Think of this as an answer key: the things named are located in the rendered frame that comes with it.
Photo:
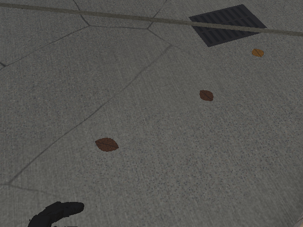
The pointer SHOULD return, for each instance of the left robot hand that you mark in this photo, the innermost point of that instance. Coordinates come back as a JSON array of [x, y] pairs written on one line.
[[55, 212]]

